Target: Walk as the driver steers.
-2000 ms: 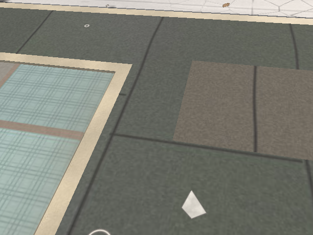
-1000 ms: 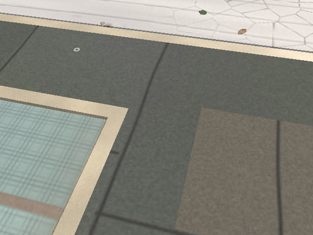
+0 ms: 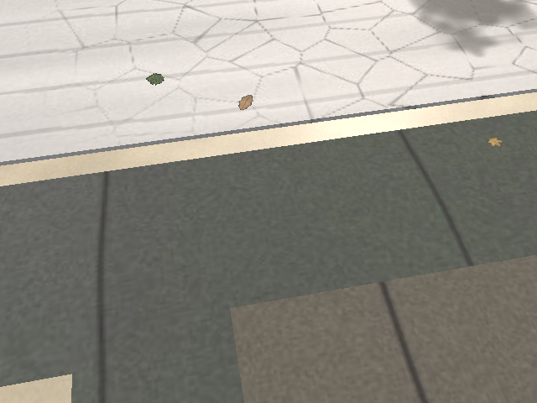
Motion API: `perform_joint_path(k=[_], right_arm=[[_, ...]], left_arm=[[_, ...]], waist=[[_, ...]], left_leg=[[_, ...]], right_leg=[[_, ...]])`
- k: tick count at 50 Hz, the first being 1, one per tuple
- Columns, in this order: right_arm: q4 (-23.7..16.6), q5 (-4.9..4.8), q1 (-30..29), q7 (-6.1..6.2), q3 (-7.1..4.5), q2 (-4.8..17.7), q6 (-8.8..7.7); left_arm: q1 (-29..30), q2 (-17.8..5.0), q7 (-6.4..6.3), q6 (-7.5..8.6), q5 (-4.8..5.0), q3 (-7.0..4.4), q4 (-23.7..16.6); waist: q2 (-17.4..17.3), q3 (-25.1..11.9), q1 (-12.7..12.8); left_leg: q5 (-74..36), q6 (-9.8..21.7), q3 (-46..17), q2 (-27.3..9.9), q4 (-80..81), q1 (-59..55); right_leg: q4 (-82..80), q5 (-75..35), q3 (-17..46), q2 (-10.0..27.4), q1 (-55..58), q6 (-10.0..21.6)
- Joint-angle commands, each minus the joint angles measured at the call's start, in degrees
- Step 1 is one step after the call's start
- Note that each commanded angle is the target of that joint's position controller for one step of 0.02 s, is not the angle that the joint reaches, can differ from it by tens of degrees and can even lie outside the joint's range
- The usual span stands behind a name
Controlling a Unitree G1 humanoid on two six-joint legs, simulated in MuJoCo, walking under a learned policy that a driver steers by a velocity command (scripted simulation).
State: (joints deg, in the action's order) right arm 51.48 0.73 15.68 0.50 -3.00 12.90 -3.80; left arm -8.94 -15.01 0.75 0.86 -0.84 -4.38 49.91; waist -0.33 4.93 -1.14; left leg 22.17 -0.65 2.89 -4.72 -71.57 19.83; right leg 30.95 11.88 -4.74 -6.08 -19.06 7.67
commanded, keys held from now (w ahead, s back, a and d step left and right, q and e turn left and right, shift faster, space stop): e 0.36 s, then no key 0.64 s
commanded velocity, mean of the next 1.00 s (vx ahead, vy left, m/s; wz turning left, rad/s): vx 0.09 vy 0.00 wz -0.34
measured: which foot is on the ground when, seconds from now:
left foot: up 0.00-0.42, down 0.44-1.00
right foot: down 0.00-0.44, up 0.46-0.78, down 0.80-1.00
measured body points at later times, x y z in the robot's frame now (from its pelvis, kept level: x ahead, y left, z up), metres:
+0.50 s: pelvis +0.16 +0.03 +0.00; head +0.20 +0.04 +0.45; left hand +0.31 +0.30 -0.13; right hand +0.25 -0.26 -0.09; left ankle +0.26 +0.11 -0.73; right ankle +0.05 -0.03 -0.68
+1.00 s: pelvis +0.17 +0.02 +0.02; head +0.16 +0.01 +0.47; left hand +0.32 +0.24 -0.12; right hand +0.15 -0.24 -0.13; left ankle +0.26 +0.11 -0.73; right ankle +0.11 -0.07 -0.73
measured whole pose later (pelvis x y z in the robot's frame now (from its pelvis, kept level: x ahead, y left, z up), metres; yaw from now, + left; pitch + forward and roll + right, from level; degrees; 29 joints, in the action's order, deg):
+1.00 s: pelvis +0.17 +0.02 +0.02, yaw -19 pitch -2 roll +0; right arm 53.0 0.7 14.0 0.0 -0.3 14.3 0.6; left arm -12.9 -12.9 -1.4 -0.1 -0.6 0.7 55.0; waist -1.6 1.1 -1.8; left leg 6.4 0.7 0.4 0.3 -21.3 13.1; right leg 21.8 14.1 3.3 -3.3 -5.7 1.9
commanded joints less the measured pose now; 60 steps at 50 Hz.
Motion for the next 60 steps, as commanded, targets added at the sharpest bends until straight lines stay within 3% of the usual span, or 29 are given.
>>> perform_joint_path(k=[1, 3, 6, 11, 16, 19, 20, 21, 22, 23, 24, 25, 26, 28, 29, 33, 37, 39, 40, 41, 42, 43, 46, 51, 60], right_arm=[[-3.7, 1.53, 3.3, 0.37, -1.26, 6.1, 0.64], [-4.4, 1.62, 3.4, 0.14, -1.15, 5.2, 2.39], [-6.3, 1.28, -0.5, 0.09, -0.92, 5.2, 3.29], [-9.7, 0.72, -8.8, 0.30, -0.51, 6.6, 3.79], [-11.7, 0.09, -12.6, 0.71, -0.04, 7.9, 3.30], [-11.2, -0.29, -9.2, 1.13, -0.06, 9.0, 2.66], [-10.4, -0.21, -6.2, 1.33, -0.13, 9.3, 2.39], [-9.5, 0.39, -2.4, 1.66, -0.28, 9.5, 1.82], [-9.6, 0.96, 1.5, 2.22, -0.91, 12.7, 1.16], [-11.1, 0.05, -1.1, 2.17, -1.39, 16.7, 2.07], [-10.4, -1.21, 0.7, 1.54, -0.82, 13.4, 2.86], [-10.8, -1.07, -1.7, 1.35, 0.19, 9.8, 3.01], [-11.2, -0.61, -4.8, 1.28, 0.80, 7.9, 3.27], [-11.2, 0.33, -7.4, 1.44, 1.07, 8.0, 3.43], [-10.7, 0.58, -7.3, 1.29, 1.02, 8.3, 3.38], [-8.8, 0.52, -5.4, 0.91, 0.97, 9.3, 3.29], [-7.4, 0.69, -4.3, 0.17, 0.35, 11.0, 4.52], [-6.6, 0.18, -3.9, 0.20, 0.36, 10.9, 5.14], [-6.2, 0.14, -2.7, 0.19, 0.50, 10.1, 5.05], [-7.0, -0.41, -2.2, -0.11, 1.05, 7.9, 4.72], [-6.6, -0.75, -3.4, -0.07, 1.45, 6.4, 4.85], [-5.4, -0.36, -3.6, -0.09, 1.55, 6.5, 4.89], [-2.4, 0.13, -1.6, -0.38, 1.06, 8.3, 4.12], [1.7, -0.12, -0.8, -0.17, 1.63, 6.7, 3.70], [7.0, -0.12, 0.2, 0.51, 2.06, 5.7, 3.73]], left_arm=[[-2.9, -6.3, -0.93, 1.25, 1.14, -1.34, -2.2], [-4.3, -7.4, -0.73, 1.96, 1.09, -1.41, -2.0], [-7.4, -9.0, -0.93, 1.57, 0.75, -1.71, -2.1], [-11.5, -9.2, -1.65, 0.07, 0.62, -1.66, -2.6], [-13.0, -10.0, -2.23, -1.11, -0.10, -1.98, -3.5], [-10.2, -10.7, -2.29, -1.62, -0.36, -2.19, -4.8], [-8.1, -10.6, -2.22, -1.57, -0.10, -2.10, -5.3], [-6.1, -10.3, -2.12, -1.21, 0.72, -1.88, -5.8], [-6.5, -7.9, -1.96, -0.59, 1.57, -1.01, -7.5], [-13.8, -5.2, -2.32, -1.03, 1.86, -0.81, -7.5], [-16.6, -8.5, -2.73, -1.99, -0.65, -1.29, -5.2], [-14.0, -9.1, -2.57, -2.54, -1.09, -1.56, -4.2], [-11.6, -8.5, -2.21, -3.01, -0.86, -1.40, -4.4], [-10.2, -7.4, -1.19, -4.01, -0.17, -0.89, -4.6], [-10.3, -7.1, -0.87, -4.28, 0.11, -0.59, -4.3], [-7.5, -5.0, -0.89, -4.97, 0.18, 0.91, -3.7], [-5.9, -5.1, -1.19, -4.81, 0.38, 1.73, -2.5], [-7.9, -4.7, -1.42, -3.81, 0.06, 2.16, -0.7], [-6.6, -6.0, -1.70, -3.06, -0.57, 2.23, -1.0], [-5.0, -9.2, -2.11, -2.34, -1.34, 1.94, -1.7], [-1.6, -8.1, -1.85, -1.86, -0.47, 2.55, -1.3], [1.2, -5.3, -1.68, -1.27, -0.44, 3.49, -1.4], [-1.7, -5.7, -2.29, -0.36, 0.08, 3.62, 1.3], [-4.9, -4.9, -2.48, -0.22, 0.46, 3.78, 4.7], [-6.6, -3.9, -2.78, 0.05, 0.55, 4.11, 8.9]], waist=[[-1.2, -5.0, -1.0], [0.0, -6.7, -1.7], [2.1, -7.9, -0.3], [4.3, -7.8, 3.1], [4.9, -6.3, 4.7], [5.6, -5.9, 2.9], [5.8, -6.2, 1.2], [4.7, -7.1, -1.5], [-2.7, -12.2, -2.3], [-15.1, -16.3, 1.7], [-9.5, -17.1, 2.4], [-4.0, -12.0, 2.6], [-2.6, -9.0, 3.0], [-8.2, -7.2, 3.3], [-8.7, -7.5, 3.3], [-9.0, -8.4, 2.0], [-10.1, -7.3, 1.0], [-7.8, -6.2, 2.5], [-4.6, -5.4, 2.0], [3.0, -6.0, 0.5], [7.8, -3.3, -1.0], [6.7, -1.7, -1.9], [6.8, -1.6, -1.2], [1.9, -1.5, -0.2], [-0.2, -2.3, 0.1]], left_leg=[[-2.1, -1.2, -4.0, -2.0, 2.5, 10.7], [-3.1, -2.3, -3.1, -0.8, 5.4, 9.7], [-7.4, -3.0, -2.5, 0.1, 10.4, 12.3], [-12.1, -2.7, -3.7, 1.3, 18.8, 16.2], [-9.2, -1.2, -5.4, 3.8, 26.2, 15.9], [-7.0, 0.6, -5.9, 5.4, 34.2, 8.4], [-8.3, 1.5, -5.1, 6.2, 39.6, 2.4], [-16.4, 2.7, -5.2, 5.7, 47.6, -6.0], [-34.1, 5.9, -14.8, -4.9, 49.9, -17.3], [-63.2, 16.1, -32.1, -20.2, 49.4, -24.2], [-62.6, 19.7, -35.2, -21.7, 48.8, -20.0], [-55.6, 18.4, -28.7, -17.7, 49.3, -15.8], [-46.6, 15.6, -22.4, -13.5, 51.0, -12.1], [-37.0, 12.3, -15.6, -7.6, 53.6, -8.7], [-36.3, 11.9, -13.7, -6.3, 53.8, -8.2], [-25.6, 12.0, -13.2, -6.2, 55.2, -8.5], [-13.1, 11.6, -15.4, -6.3, 55.9, -6.7], [-9.7, 8.7, -14.9, -5.4, 54.7, -2.3], [-7.6, 5.7, -14.7, -4.8, 53.9, 0.6], [-4.6, 2.9, -10.8, -1.1, 49.8, 2.5], [-6.0, 1.7, -5.7, 3.5, 49.5, -6.2], [-10.0, 1.5, -6.4, 2.6, 50.0, -12.1], [-15.7, 2.0, -7.8, 0.8, 51.2, -14.0], [-15.7, 1.7, -8.2, 0.4, 52.8, -11.1], [-17.7, 2.0, -8.6, -0.1, 52.7, -11.8]], right_leg=[[-13.3, -42.0, 17.0, 16.1, 11.5, 8.9], [-12.3, -49.3, 15.0, 14.0, 10.4, 8.3], [-11.0, -52.0, 14.6, 12.3, 11.3, 6.7], [-9.0, -48.0, 18.7, 12.3, 16.1, 3.9], [-4.7, -48.8, 24.1, 13.7, 20.5, 4.4], [-1.1, -47.0, 26.9, 12.9, 18.8, 2.8], [0.9, -46.0, 26.6, 11.4, 16.5, 1.2], [5.1, -43.4, 25.8, 8.9, 13.2, -1.2], [15.6, -28.9, 22.2, 5.1, 7.8, -4.0], [29.2, 23.4, 13.1, -7.3, -3.0, -6.0], [37.3, 28.5, 13.2, -4.3, -4.0, -6.2], [39.9, 24.0, 14.3, -2.9, -4.8, -6.6], [38.2, 20.6, 14.0, -1.4, -4.9, -7.3], [34.2, 15.9, 12.8, -0.5, -3.0, -8.9], [32.2, 14.9, 11.9, -0.9, -1.7, -9.4], [17.0, 16.0, 9.0, 0.9, 2.8, -9.5], [2.8, 11.2, 5.8, 2.3, 8.3, -7.6], [-9.6, 2.4, 5.6, 2.9, 15.0, -5.6], [-13.3, 0.4, 10.6, 6.1, 17.1, -4.4], [-16.4, 3.8, 21.0, 14.4, 16.2, -2.0], [-18.7, 6.9, 23.6, 18.1, 2.5, 0.1], [-19.3, 10.4, 21.7, 16.1, -1.6, -1.4], [-18.9, 8.6, 17.4, 11.2, 0.9, -4.4], [-16.8, 3.1, 15.7, 10.6, 5.8, -3.7], [-15.4, -2.2, 14.2, 10.2, 7.8, -3.4]])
